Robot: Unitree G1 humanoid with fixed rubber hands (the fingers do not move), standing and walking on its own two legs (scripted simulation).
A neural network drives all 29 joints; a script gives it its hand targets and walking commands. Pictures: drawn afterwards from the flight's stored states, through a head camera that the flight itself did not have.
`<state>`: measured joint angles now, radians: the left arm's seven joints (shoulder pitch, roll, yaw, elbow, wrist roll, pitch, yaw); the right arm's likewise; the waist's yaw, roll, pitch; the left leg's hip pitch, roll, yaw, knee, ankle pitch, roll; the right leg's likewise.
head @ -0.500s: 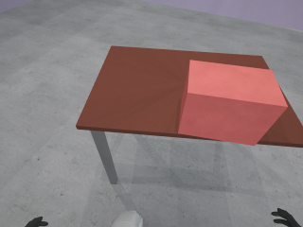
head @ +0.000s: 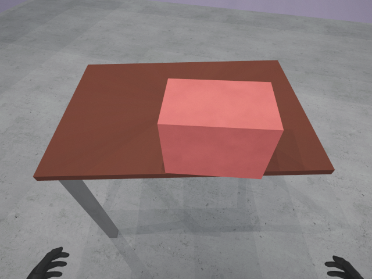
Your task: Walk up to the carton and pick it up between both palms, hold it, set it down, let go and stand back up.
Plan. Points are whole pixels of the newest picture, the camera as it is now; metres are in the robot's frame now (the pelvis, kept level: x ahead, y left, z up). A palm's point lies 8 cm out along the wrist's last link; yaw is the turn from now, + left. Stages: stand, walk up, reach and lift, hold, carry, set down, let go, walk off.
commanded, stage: walk up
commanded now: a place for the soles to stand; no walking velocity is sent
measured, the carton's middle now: (215, 129) +0.48 -0.06 +0.01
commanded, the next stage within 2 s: none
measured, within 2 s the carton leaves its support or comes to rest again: neither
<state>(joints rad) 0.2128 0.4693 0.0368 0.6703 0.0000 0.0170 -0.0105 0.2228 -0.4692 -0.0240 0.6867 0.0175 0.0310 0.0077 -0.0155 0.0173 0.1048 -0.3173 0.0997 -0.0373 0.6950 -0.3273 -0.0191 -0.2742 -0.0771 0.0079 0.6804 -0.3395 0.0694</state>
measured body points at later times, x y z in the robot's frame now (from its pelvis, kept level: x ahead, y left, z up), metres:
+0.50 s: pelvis +0.02 +0.01 +0.02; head +0.03 +0.04 +0.47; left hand +0.17 +0.35 -0.08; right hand +0.13 -0.32 -0.07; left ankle +0.04 +0.18 -0.72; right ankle +0.02 -0.17 -0.72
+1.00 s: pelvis +0.01 +0.02 +0.02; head +0.03 +0.02 +0.47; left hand +0.08 +0.36 -0.09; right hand +0.16 -0.30 -0.08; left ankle +0.04 +0.18 -0.72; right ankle +0.02 -0.17 -0.72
